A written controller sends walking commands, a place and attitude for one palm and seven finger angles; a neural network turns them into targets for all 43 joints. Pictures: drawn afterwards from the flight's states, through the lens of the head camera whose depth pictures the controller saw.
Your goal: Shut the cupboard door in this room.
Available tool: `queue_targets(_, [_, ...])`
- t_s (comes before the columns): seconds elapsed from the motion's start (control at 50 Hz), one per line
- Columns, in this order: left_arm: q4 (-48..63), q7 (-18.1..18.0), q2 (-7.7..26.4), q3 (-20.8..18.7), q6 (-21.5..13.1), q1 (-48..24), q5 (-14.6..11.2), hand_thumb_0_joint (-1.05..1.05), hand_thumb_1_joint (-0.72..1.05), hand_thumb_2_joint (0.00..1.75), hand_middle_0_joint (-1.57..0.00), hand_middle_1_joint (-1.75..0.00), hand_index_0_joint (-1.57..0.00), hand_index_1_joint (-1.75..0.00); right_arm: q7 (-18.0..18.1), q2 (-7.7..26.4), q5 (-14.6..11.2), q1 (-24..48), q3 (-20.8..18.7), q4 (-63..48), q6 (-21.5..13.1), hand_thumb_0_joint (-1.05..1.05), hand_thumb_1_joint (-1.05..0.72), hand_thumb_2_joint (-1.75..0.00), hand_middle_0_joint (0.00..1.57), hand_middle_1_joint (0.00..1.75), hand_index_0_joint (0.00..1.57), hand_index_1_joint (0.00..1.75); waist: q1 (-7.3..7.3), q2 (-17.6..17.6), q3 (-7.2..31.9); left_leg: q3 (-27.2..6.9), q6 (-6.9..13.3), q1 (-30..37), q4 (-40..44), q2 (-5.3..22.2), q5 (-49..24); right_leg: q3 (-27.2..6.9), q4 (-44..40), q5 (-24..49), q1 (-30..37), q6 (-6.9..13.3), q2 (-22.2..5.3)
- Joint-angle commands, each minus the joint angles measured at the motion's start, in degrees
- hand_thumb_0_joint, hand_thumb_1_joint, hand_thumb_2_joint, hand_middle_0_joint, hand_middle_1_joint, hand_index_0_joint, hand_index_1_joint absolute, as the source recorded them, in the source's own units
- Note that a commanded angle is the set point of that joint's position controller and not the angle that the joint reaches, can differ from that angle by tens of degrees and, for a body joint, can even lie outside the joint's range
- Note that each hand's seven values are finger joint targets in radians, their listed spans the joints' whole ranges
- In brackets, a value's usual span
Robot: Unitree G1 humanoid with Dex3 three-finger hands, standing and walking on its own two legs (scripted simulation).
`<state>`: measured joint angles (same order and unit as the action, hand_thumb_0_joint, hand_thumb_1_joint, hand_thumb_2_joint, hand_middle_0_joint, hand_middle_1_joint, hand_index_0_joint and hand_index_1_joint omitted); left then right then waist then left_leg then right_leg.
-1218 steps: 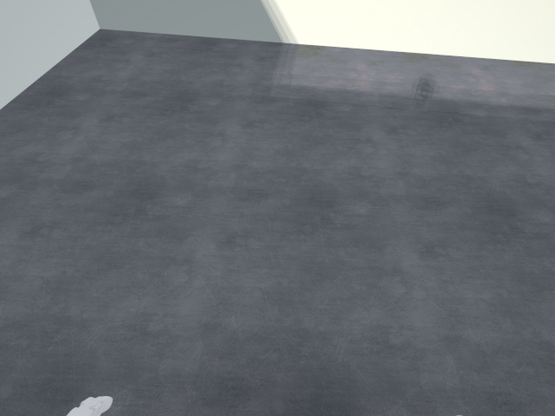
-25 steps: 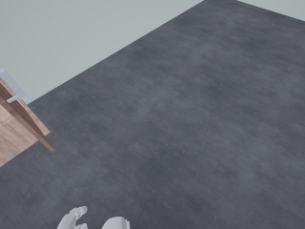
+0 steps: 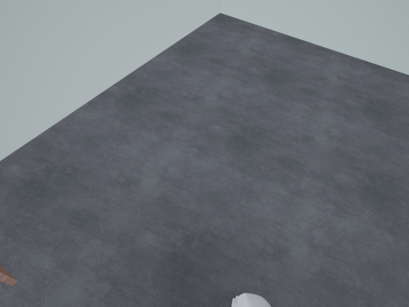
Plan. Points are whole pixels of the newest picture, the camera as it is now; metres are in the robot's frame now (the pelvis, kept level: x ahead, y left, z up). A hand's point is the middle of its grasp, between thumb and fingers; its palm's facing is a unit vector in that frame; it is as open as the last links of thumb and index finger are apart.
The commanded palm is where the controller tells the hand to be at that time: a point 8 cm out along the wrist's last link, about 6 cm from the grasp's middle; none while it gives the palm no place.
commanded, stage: walk around to get in front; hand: left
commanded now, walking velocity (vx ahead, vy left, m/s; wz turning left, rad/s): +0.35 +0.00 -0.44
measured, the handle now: out of the picture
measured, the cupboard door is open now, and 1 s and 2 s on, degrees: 88 88 88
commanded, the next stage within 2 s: none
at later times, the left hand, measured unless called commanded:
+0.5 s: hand (184, 218) +0.36 +0.07 -0.17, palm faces -0.22 -0.95 -0.23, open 7.2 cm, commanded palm none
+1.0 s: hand (184, 206) +0.41 +0.08 -0.19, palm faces -0.18 -0.97 -0.13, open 7.4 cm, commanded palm none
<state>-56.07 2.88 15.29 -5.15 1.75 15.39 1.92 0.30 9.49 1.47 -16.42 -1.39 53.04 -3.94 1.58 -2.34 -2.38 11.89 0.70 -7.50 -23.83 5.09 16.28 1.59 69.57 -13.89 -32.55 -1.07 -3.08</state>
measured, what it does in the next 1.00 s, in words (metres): walks ahead, turning right: right foot, then left foot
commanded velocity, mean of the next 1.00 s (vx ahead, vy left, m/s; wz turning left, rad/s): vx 0.37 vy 0.00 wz -0.15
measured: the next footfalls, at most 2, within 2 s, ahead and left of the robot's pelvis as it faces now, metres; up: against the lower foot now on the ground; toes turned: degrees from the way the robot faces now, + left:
right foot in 0.32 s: +0.27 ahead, -0.14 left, +0.00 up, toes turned -18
left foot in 0.90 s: +0.56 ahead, -0.01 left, +0.00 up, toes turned -6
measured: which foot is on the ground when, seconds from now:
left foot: down 0.00-0.30, up 0.32-0.88, down 0.90-1.00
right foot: up 0.00-0.30, down 0.32-0.90, up 0.92-1.00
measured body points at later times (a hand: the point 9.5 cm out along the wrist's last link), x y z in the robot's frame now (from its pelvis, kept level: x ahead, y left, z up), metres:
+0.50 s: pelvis +0.22 -0.08 -0.01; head +0.25 -0.10 +0.44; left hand +0.37 +0.12 -0.15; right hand +0.14 -0.29 -0.17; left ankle +0.21 +0.09 -0.64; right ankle +0.23 -0.13 -0.75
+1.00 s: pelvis +0.45 -0.09 -0.02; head +0.48 -0.09 +0.43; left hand +0.42 +0.13 -0.18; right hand +0.51 -0.34 -0.16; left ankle +0.52 -0.01 -0.75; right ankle +0.31 -0.16 -0.65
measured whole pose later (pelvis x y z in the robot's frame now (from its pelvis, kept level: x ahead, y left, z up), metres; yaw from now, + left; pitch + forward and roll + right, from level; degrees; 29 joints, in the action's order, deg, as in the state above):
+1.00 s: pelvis +0.45 -0.09 -0.02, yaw -16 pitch -1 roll +1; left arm -67.7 0.2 7.9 -1.2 -2.1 23.5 0.8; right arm -0.3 9.0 1.6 -6.2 -1.8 56.5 -4.8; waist 2.6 -2.0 -4.7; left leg 10.0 2.9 -18.2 -34.6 2.0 15.3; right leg 2.2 68.5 -25.5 -17.6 1.7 -1.2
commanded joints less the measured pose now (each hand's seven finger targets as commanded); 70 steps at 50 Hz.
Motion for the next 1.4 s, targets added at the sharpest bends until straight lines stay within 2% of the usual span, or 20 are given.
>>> queue_targets(0.0, [5.3, 0.2, -1.1, 0.3, -1.1, -5.6, 0.0, 0.0, 0.9, 0.9, -0.2, -0.3, -0.2, -0.3, 1.0, 8.0, -0.5, -8.4, -2.6, 1.1, -1.2, 0.0, -0.9, -0.9, 0.2, 0.3, 0.2, 0.3, -2.6, 9.1, -1.7, -5.1, 2.1, 6.9, 10.9, 14.0, -18.8, 0.1, -0.7, 3.7, -11.4, -1.1, -2.4])
queue_targets(0.18, [7.7, 0.0, -3.4, 2.0, -2.5, -18.6, -0.3, 0.0, 0.9, 0.9, -0.2, -0.3, -0.2, -0.3, 1.0, 7.3, 0.3, -15.4, -2.9, 7.3, -0.6, 0.0, -0.9, -0.9, 0.2, 0.3, 0.2, 0.3, -5.47, 11.0, -5.4, 2.0, 3.6, 12.2, 7.3, 14.3, -40.3, 8.0, -28.1, 2.1, -4.3, 2.8, 0.9])
queue_targets(0.26, [0.9, -1.2, 1.3, 0.6, -4.1, 2.5, 0.1, 0.0, 0.9, 0.9, -0.2, -0.3, -0.2, -0.3, 0.8, 10.3, -0.7, -11.0, -3.3, 7.0, -0.4, 0.0, -0.9, -0.9, 0.2, 0.3, 0.2, 0.3, 5.14, 10.6, 7.6, 6.1, 0.1, 8.2, -18.2, 12.4, -54.1, 10.3, -40.4, 7.3, 26.5, 6.6, 5.7])
queue_targets(0.28, [-1.7, -2.0, 7.5, -0.8, -4.7, 10.2, 0.4, 0.0, 0.9, 0.9, -0.2, -0.3, -0.2, -0.3, 0.0, 7.7, -1.5, -11.1, -2.8, 6.2, -0.4, 0.0, -0.9, -0.9, 0.2, 0.3, 0.2, 0.3, 8.37, 2.2, 13.5, 5.1, -1.5, -8.9, -33.4, 9.5, -30.6, -1.8, -39.9, 10.4, 45.8, 9.8, -4.8])
queue_targets(0.3, [-3.2, -2.7, 12.8, -1.8, -5.1, 14.7, -0.6, 0.0, 0.9, 0.9, -0.2, -0.3, -0.2, -0.3, 0.3, 3.8, -2.0, -11.9, -2.0, 4.4, -0.5, 0.0, -0.9, -0.9, 0.2, 0.3, 0.2, 0.3, 7.5, -7.8, 19.7, 1.0, -4.2, -26.5, -53.1, -0.6, 17.7, -28.7, -42.4, 24.9, 57.6, 17.3, -21.9])
queue_targets(0.34, [-1.2, -3.2, 10.7, -1.4, -4.5, 7.2, -2.0, 0.0, 0.9, 0.9, -0.2, -0.3, -0.2, -0.3, 0.4, 5.9, -1.7, -5.7, -2.7, 3.6, 0.2, 0.0, -0.9, -0.9, 0.2, 0.3, 0.2, 0.3, 5.18, -0.9, 13.5, -10.9, -2.7, -30.3, -60.7, 2.1, 9.8, -26.3, -48.7, 18.9, 45.9, 16.7, -20.7])
queue_targets(0.44, [-1.1, -3.4, 2.7, 1.2, -6.4, -2.7, -1.2, 0.0, 0.9, 0.9, -0.2, -0.3, -0.2, -0.3, 0.0, 2.0, 0.1, -10.1, -2.0, 7.1, 2.7, 0.0, -0.9, -0.9, 0.2, 0.3, 0.2, 0.3, -3.77, -0.4, 1.9, -9.7, -3.6, -21.9, -46.1, 5.7, 0.3, -8.3, -54.4, 16.4, 18.4, 10.7, -10.6])
queue_targets(0.58, [-3.0, -3.2, 0.7, 1.8, -7.5, 2.5, -1.2, 0.0, 0.9, 0.9, -0.2, -0.3, -0.2, -0.3, -1.3, 3.4, 0.2, 2.3, -2.4, 2.9, 2.6, 0.0, -0.9, -0.9, 0.2, 0.3, 0.2, 0.3, -1.87, -3.6, -2.6, -9.8, -4.6, -30.3, -35.0, 5.0, -7.7, -8.2, -58.2, 14.5, 22.2, 10.8, -8.7])
queue_targets(0.78, [-7.6, -4.4, 2.2, 2.2, -7.3, 11.7, -0.9, 0.0, 0.9, 0.9, -0.2, -0.3, -0.2, -0.3, -2.2, 3.9, -0.2, 17.7, -1.0, -1.2, 1.0, 0.0, -0.9, -0.9, 0.2, 0.3, 0.2, 0.3, 1.48, -1.9, -2.0, -4.9, -1.2, -26.6, -13.8, -0.2, -3.7, -6.1, -51.1, 41.8, 39.6, 10.0, -10.7])
queue_targets(0.84, [-8.0, -4.4, 3.1, 2.1, -7.4, 9.5, -1.3, 0.0, 0.9, 0.9, -0.2, -0.3, -0.2, -0.3, -0.7, 6.5, 0.3, 1.8, -2.0, 3.9, 0.3, 0.0, -0.9, -0.9, 0.2, 0.3, 0.2, 0.3, -6.36, -1.9, 6.3, -2.6, 1.9, -2.2, -5.1, -4.2, -8.8, -2.1, -31.7, 53.3, 33.3, 6.6, -7.8])
queue_targets(0.86, [-7.2, -4.1, 1.6, 2.2, -7.5, 9.4, -1.8, 0.0, 0.9, 0.9, -0.2, -0.3, -0.2, -0.3, -0.1, 11.1, 0.9, -7.6, -3.1, 6.4, -0.1, 0.0, -0.9, -0.9, 0.2, 0.3, 0.2, 0.3, -9.89, 4.6, 12.3, -12.5, 5.5, 15.4, -4.7, 4.8, -17.4, 0.1, -18.3, 36.5, 19.3, 4.2, -3.7])
queue_targets(0.88, [-6.0, -3.3, -1.9, 3.0, -7.7, 11.2, -2.3, 0.0, 0.9, 0.9, -0.2, -0.3, -0.2, -0.3, 0.1, 16.2, 1.0, -13.9, -4.4, 8.3, -0.1, 0.0, -0.9, -0.9, 0.2, 0.3, 0.2, 0.3, -9.58, 16.4, 17.2, -32.2, 13.2, 28.1, -2.9, 21.7, -28.9, 2.8, 0.7, -10.9, 2.7, 2.9, 3.5])
queue_targets(0.9, [-4.9, -3.6, -0.7, 2.7, -7.8, 7.8, -1.8, 0.0, 0.9, 0.9, -0.2, -0.3, -0.2, -0.3, 0.2, 15.6, -0.4, -13.4, -4.0, 8.5, 0.3, 0.0, -0.9, -0.9, 0.2, 0.3, 0.2, 0.3, -9.02, 13.0, 15.3, -34.3, 14.8, 23.2, 1.7, 23.5, -25.0, -1.4, 6.8, -18.0, -1.0, 3.3, 2.7])
queue_targets(0.96, [-4.3, -2.5, -2.5, 2.3, -5.9, 1.4, -0.6, 0.0, 0.9, 0.9, -0.2, -0.3, -0.2, -0.3, 0.6, 7.6, -0.1, -3.7, -2.5, 6.0, -0.3, 0.0, -0.9, -0.9, 0.2, 0.3, 0.2, 0.3, -4.95, 6.5, -1.4, -25.8, 10.5, 1.4, 10.0, 17.9, -7.6, -3.0, 5.7, -8.9, -3.5, 2.0, -3.6])
queue_targets(1.06, [-3.6, -1.9, -5.8, 2.1, -3.0, 4.1, -0.1, 0.0, 0.9, 0.9, -0.2, -0.3, -0.2, -0.3, 0.4, 6.0, -0.2, -0.9, -2.8, 5.5, -1.1, 0.0, -0.9, -0.9, 0.2, 0.3, 0.2, 0.3, -0.17, 9.1, -2.8, -11.4, 7.7, -9.9, 14.3, 11.7, -6.2, 0.7, -7.9, -1.0, 3.2, 0.2, -5.9])
queue_targets(1.22, [1.0, -1.1, -3.2, 1.7, -3.5, -8.3, -0.3, 0.0, 0.9, 0.9, -0.2, -0.3, -0.2, -0.3, 0.1, 8.6, 0.3, -6.4, -3.6, 7.9, -0.2, 0.0, -0.9, -0.9, 0.2, 0.3, 0.2, 0.3, -2.76, 8.7, -4.0, -9.2, 6.8, -2.2, 10.4, 12.1, -8.6, 5.6, -31.2, 2.0, 7.5, -0.2, -2.9])
queue_targets(1.28, [-2.1, -1.3, -0.2, 1.1, -4.7, 1.2, -0.1, 0.0, 0.9, 0.9, -0.2, -0.3, -0.2, -0.3, 0.1, 8.6, 0.0, -6.5, -3.4, 8.4, 0.3, 0.0, -0.9, -0.9, 0.2, 0.3, 0.2, 0.3, 2.15, 4.5, 2.2, -5.1, 3.1, -2.1, -5.3, 8.5, -20.2, 8.1, -41.4, 3.4, 24.6, 1.6, 0.8])
queue_targets(1.3, [-4.8, -1.8, 4.3, 0.0, -5.6, 10.1, 0.2, 0.0, 0.9, 0.9, -0.2, -0.3, -0.2, -0.3, -0.4, 7.3, -0.6, -6.3, -3.0, 8.1, 0.1, 0.0, -0.9, -0.9, 0.2, 0.3, 0.2, 0.3, 6.12, -2.2, 8.1, -2.1, 0.9, -10.6, -19.7, 5.3, -17.1, -0.2, -43.8, 1.0, 38.7, 4.5, -6.2])
queue_targets(1.32, [-6.8, -2.8, 11.7, -1.7, -6.1, 18.2, 0.0, 0.0, 0.9, 0.9, -0.2, -0.3, -0.2, -0.3, -0.8, 3.1, -1.1, -5.7, -2.0, 5.5, -0.1, 0.0, -0.9, -0.9, 0.2, 0.3, 0.2, 0.3, 8.0, -17.9, 11.5, -0.6, -1.5, -26.8, -38.9, -2.8, 13.3, -24.4, -49.7, 5.5, 49.0, 10.4, -22.4])
queue_targets(1.38, [-3.7, -3.3, 7.3, -0.4, -5.5, 5.4, -1.1, 0.0, 0.9, 0.9, -0.2, -0.3, -0.2, -0.3, -0.7, 5.4, -0.6, 1.6, -2.8, 4.6, 0.7, 0.0, -0.9, -0.9, 0.2, 0.3, 0.2, 0.3, 3.63, -4.8, 1.4, -12.1, -0.3, -32.5, -50.5, 3.8, 6.5, -21.0, -56.3, -10.3, 31.6, 11.0, -21.6])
